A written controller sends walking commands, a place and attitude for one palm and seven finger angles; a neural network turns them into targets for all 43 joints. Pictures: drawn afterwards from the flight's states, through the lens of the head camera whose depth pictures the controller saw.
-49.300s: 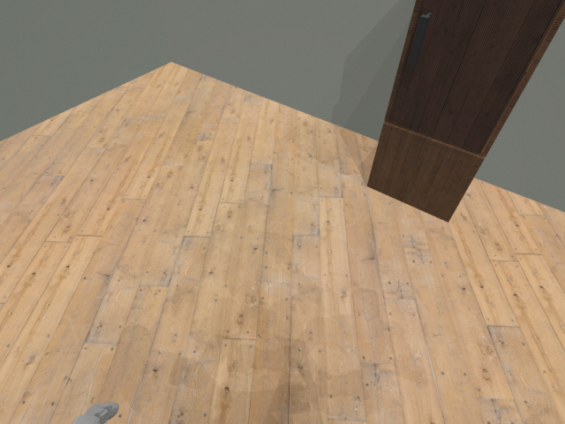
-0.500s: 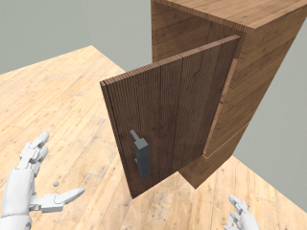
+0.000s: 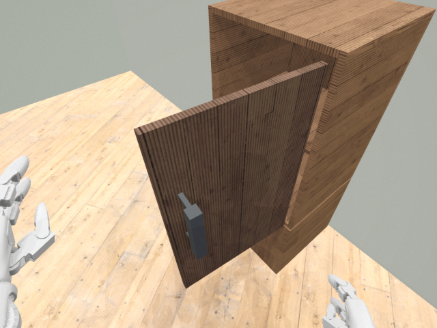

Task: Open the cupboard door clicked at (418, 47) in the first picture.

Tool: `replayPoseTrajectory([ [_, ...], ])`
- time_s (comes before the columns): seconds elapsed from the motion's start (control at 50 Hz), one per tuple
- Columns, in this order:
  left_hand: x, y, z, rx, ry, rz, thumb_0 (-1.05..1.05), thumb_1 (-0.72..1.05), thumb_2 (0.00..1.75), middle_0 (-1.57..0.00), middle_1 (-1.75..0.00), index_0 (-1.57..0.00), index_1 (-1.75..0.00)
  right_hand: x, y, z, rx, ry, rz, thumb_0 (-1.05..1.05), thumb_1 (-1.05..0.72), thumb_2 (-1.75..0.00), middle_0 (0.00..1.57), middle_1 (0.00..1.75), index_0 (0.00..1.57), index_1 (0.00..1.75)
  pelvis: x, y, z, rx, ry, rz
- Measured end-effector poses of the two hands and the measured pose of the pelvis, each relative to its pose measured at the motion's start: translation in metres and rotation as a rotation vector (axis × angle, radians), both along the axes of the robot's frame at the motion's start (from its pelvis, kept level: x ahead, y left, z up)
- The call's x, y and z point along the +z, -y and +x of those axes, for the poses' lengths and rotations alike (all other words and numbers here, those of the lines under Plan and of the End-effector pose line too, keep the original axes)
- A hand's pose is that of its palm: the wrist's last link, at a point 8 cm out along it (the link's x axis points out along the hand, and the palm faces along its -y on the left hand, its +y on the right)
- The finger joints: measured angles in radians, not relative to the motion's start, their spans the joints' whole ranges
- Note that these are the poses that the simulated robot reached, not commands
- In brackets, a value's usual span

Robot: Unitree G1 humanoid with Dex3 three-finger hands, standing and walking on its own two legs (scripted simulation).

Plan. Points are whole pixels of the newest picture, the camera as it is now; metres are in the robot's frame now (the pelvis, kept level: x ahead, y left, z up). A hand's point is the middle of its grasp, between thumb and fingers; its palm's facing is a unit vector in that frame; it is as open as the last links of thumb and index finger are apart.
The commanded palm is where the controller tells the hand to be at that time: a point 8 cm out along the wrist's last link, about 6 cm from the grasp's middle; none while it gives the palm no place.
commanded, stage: draw the hand back to the body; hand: left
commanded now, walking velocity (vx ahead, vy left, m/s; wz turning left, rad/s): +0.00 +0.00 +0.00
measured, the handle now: (191, 226) +0.31 +0.10 +0.01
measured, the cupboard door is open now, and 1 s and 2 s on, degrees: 83 83 83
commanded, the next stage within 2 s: step back with the hand held close in 0.24 s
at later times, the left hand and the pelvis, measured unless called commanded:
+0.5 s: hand (51, 228) +0.19 +0.26 +0.16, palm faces +0.46 -0.77 -0.44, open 7.4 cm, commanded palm +0.13 +0.29 +0.18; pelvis -0.02 -0.01 +0.00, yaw -1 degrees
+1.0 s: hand (3, 294) +0.11 +0.28 +0.15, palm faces +0.51 -0.73 -0.46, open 7.4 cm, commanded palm +0.05 +0.31 +0.18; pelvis -0.09 +0.01 -0.02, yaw +0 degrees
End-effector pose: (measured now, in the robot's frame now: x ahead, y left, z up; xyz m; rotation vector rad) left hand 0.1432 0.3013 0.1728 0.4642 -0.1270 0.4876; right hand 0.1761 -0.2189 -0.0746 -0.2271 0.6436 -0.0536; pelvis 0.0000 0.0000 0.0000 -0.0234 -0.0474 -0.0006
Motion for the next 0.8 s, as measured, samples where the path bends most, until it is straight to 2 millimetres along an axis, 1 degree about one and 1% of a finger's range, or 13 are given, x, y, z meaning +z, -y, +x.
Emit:
replayPoseTrajectory([
  [0.08,-0.009,0.007,0.0,-0.009,-0.03,-0.025,0.02,0.84,0.88,-0.2,-0.3,-0.21,-0.3,-0.001,0.005,-0.003,-0.005,-0.011,-0.004,0.02,-0.91,-0.9,0.2,0.3,0.21,0.3,0.001,0.004,-0.002,-0.001,0.005,0.002],
  [0.14,-0.01,0.01,-0.001,-0.016,-0.039,-0.027,0.02,0.86,0.89,-0.2,-0.3,-0.21,-0.3,-0.001,0.008,-0.005,-0.009,-0.014,-0.006,0.02,-0.91,-0.9,0.2,0.3,0.21,0.3,0.001,0.006,-0.002,-0.002,0.009,0.002],
  [0.3,0.002,0.014,-0.004,-0.019,-0.002,0.008,0.02,0.88,0.89,-0.21,-0.3,-0.21,-0.3,-0.002,0.01,-0.008,-0.01,-0.006,0.007,0.02,-0.91,-0.9,0.2,0.3,0.21,0.3,0.002,0.01,-0.004,-0.002,0.022,0.003],
  [0.38,0.003,0.014,-0.005,-0.016,-0.002,0.009,0.02,0.89,0.9,-0.21,-0.3,-0.21,-0.3,-0.003,0.01,-0.009,-0.011,-0.007,0.016,0.02,-0.91,-0.9,0.2,0.3,0.21,0.3,0.002,0.011,-0.006,-0.003,0.025,0.005],
  [0.48,0.011,0.008,0.002,-0.029,0.03,0.067,0.02,0.89,0.9,-0.21,-0.3,-0.21,-0.3,-0.001,0.013,-0.015,-0.031,-0.027,0.006,0.02,-0.91,-0.9,0.2,0.3,0.21,0.3,0.003,0.011,-0.013,-0.017,-0.007,0.0],
  [0.56,0.004,0.011,0.01,-0.085,-0.009,0.08,0.02,0.89,0.9,-0.2,-0.3,-0.21,-0.3,0.001,0.021,-0.027,-0.079,-0.046,-0.014,0.02,-0.91,-0.9,0.2,0.3,0.21,0.3,0.003,0.005,-0.021,-0.036,-0.031,0.007],
  [0.64,-0.003,0.017,0.009,-0.158,-0.051,0.093,0.02,0.89,0.9,-0.2,-0.3,-0.21,-0.3,0.002,0.029,-0.045,-0.139,-0.067,-0.037,0.02,-0.91,-0.9,0.2,0.3,0.21,0.3,0.001,-0.001,-0.03,-0.047,-0.042,0.014],
  [0.72,0.0,0.013,-0.002,-0.193,-0.036,0.134,0.02,0.89,0.9,-0.21,-0.3,-0.22,-0.3,0.005,0.032,-0.065,-0.182,-0.082,-0.06,0.02,-0.91,-0.9,0.2,0.3,0.21,0.3,-0.002,-0.006,-0.041,-0.05,-0.041,0.02],
  [0.8,0.007,0.002,-0.021,-0.176,0.013,0.175,0.02,0.88,0.9,-0.21,-0.3,-0.22,-0.3,0.007,0.029,-0.085,-0.192,-0.079,-0.08,0.02,-0.91,-0.9,0.2,0.3,0.2,0.3,-0.005,-0.01,-0.056,-0.049,-0.029,0.025],
])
